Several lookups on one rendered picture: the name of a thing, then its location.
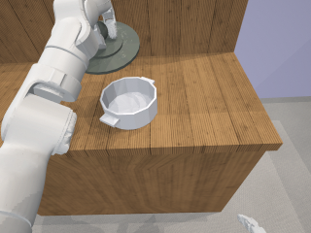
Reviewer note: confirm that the left robot upper arm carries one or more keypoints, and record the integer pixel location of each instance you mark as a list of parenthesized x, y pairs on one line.
[(40, 128)]

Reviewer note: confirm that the knob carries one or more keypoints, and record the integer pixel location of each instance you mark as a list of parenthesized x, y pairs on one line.
[(103, 29)]

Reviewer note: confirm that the right robot hand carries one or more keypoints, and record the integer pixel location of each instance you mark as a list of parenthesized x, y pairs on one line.
[(250, 224)]

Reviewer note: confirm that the pot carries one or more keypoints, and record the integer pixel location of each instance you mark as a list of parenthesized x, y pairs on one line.
[(129, 103)]

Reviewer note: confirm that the left robot forearm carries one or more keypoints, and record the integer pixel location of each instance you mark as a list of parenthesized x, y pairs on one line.
[(58, 74)]

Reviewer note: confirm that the lid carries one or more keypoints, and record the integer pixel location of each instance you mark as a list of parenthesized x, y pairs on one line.
[(119, 52)]

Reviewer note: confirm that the left robot hand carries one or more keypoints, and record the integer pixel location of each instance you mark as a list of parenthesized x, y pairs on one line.
[(105, 8)]

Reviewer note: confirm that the table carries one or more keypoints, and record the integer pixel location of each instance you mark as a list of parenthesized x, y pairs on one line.
[(210, 130)]

